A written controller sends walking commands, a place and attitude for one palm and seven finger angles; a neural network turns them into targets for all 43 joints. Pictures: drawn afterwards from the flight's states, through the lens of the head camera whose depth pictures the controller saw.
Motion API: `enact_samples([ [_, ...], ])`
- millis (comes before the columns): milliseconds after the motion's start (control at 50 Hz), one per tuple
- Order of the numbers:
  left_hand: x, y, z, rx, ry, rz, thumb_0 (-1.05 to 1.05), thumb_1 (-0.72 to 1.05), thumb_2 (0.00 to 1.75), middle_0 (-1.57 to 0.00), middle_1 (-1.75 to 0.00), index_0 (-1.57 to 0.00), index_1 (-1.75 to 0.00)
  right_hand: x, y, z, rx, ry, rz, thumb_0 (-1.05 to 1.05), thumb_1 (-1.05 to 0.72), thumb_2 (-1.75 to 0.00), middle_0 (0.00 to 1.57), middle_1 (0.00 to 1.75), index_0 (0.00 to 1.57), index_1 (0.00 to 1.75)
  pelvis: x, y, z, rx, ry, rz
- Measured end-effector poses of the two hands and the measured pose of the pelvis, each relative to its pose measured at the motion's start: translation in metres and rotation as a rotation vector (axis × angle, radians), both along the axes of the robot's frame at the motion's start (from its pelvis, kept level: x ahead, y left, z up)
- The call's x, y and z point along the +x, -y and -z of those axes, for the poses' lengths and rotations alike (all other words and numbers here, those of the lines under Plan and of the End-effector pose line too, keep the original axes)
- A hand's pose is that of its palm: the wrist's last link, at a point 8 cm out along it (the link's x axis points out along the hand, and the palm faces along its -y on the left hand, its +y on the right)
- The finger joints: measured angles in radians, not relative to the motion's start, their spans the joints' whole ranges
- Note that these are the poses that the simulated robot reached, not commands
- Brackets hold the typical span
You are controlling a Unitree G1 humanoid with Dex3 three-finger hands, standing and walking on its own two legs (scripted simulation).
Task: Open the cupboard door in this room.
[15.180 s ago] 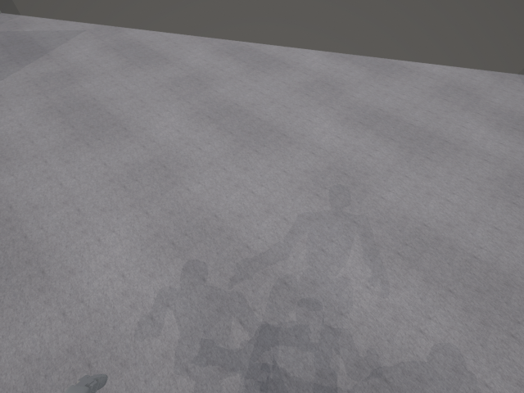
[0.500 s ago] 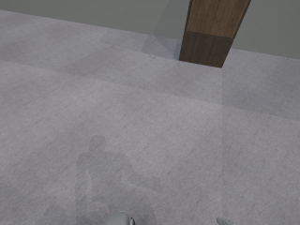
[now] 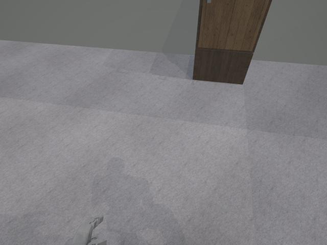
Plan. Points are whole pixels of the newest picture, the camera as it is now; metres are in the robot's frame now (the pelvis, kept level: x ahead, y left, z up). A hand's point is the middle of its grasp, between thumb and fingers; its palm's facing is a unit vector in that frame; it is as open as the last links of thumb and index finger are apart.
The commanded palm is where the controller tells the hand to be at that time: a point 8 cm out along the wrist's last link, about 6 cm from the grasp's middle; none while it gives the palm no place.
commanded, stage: turn or walk to find it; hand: left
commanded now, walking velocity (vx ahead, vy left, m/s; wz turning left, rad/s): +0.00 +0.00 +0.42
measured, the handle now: out of the picture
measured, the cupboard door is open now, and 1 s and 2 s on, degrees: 0 0 0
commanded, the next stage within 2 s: stand and wait in 0.34 s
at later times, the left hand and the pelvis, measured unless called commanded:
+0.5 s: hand out of the picture -0.04 +0.25 -0.18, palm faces +0.29 -0.93 -0.24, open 7.3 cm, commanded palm none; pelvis +0.01 +0.04 +0.00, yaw +13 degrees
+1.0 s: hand out of the picture +0.01 +0.20 -0.15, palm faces +0.14 -0.96 -0.25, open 7.4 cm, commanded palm none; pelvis -0.01 +0.01 +0.00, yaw +6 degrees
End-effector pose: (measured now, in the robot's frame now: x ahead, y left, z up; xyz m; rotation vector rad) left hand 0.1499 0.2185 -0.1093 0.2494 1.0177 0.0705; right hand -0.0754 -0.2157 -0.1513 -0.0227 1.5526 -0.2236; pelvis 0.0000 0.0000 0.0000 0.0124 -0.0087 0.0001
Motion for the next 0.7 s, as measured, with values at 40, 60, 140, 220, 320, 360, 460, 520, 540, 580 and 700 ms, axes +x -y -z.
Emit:
enact_samples([
  [40,-0.008,0.007,0.0,-0.005,-0.013,-0.02,0.0,0.91,0.9,-0.2,-0.3,-0.2,-0.3,0.021,0.007,0.002,0.008,0.017,-0.023,0.01,-0.91,-0.9,0.2,0.3,0.2,0.29,0.004,0.005,-0.002,0.005,0.003,-0.03],
  [60,-0.015,0.009,-0.001,-0.008,-0.025,-0.041,0.0,0.91,0.9,-0.2,-0.3,-0.2,-0.3,0.034,0.01,0.001,0.009,0.031,-0.042,0.01,-0.91,-0.9,0.2,0.3,0.2,0.29,0.006,0.007,-0.004,0.01,0.005,-0.044],
  [140,-0.053,0.008,0.0,-0.016,-0.093,-0.149,0.0,0.91,0.89,-0.2,-0.3,-0.21,-0.3,0.09,0.025,-0.004,-0.002,0.111,-0.132,0.01,-0.91,-0.9,0.2,0.3,0.19,0.29,0.01,0.012,-0.01,0.019,0.01,-0.087],
  [220,-0.089,-0.013,-0.001,0.018,-0.141,-0.249,-0.02,0.93,0.89,-0.21,-0.3,-0.21,-0.3,0.146,0.034,-0.012,-0.032,0.2,-0.224,0.01,-0.91,-0.9,0.2,0.3,0.19,0.29,0.012,0.011,-0.013,0.014,0.008,-0.131],
  [320,-0.139,-0.038,0.008,0.023,-0.231,-0.334,-0.01,0.92,0.9,-0.21,-0.3,-0.21,-0.3,0.206,0.028,-0.027,-0.08,0.302,-0.328,0.01,-0.91,-0.9,0.2,0.3,0.19,0.29,0.012,0.0,-0.01,-0.001,0.004,-0.176],
  [360,-0.159,-0.047,0.015,0.013,-0.263,-0.366,0.0,0.92,0.9,-0.2,-0.3,-0.21,-0.3,0.226,0.018,-0.033,-0.099,0.338,-0.371,0.01,-0.91,-0.9,0.2,0.3,0.19,0.29,0.01,-0.007,-0.008,-0.011,0.002,-0.193],
  [460,-0.2,-0.07,0.041,-0.03,-0.338,-0.436,0.0,0.91,0.9,-0.2,-0.3,-0.2,-0.3,0.256,-0.016,-0.043,-0.136,0.423,-0.467,0.01,-0.91,-0.9,0.2,0.3,0.19,0.29,0.006,-0.03,0.003,-0.028,0.005,-0.229],
  [520,-0.212,-0.075,0.039,-0.049,-0.377,-0.454,0.01,0.91,0.9,-0.2,-0.3,-0.2,-0.3,0.256,-0.036,-0.052,-0.133,0.432,-0.494,0.01,-0.91,-0.9,0.2,0.3,0.19,0.29,0.006,-0.039,-0.004,-0.037,0.013,-0.232],
  [540,-0.213,-0.075,0.037,-0.057,-0.381,-0.457,0.01,0.91,0.9,-0.2,-0.3,-0.2,-0.3,0.254,-0.042,-0.054,-0.129,0.43,-0.495,0.01,-0.91,-0.9,0.2,0.3,0.19,0.29,0.006,-0.042,-0.007,-0.041,0.014,-0.235],
  [580,-0.213,-0.075,0.033,-0.07,-0.379,-0.458,0.01,0.91,0.9,-0.2,-0.3,-0.2,-0.3,0.249,-0.052,-0.056,-0.115,0.423,-0.495,0.01,-0.91,-0.9,0.2,0.3,0.19,0.29,0.006,-0.046,-0.012,-0.044,0.014,-0.241],
  [700,-0.205,-0.07,0.025,-0.077,-0.354,-0.444,0.01,0.91,0.9,-0.2,-0.3,-0.2,-0.3,0.221,-0.07,-0.047,-0.059,0.388,-0.448,0.0,-0.91,-0.9,0.2,0.3,0.2,0.29,0.006,-0.05,-0.018,-0.027,0.015,-0.236],
])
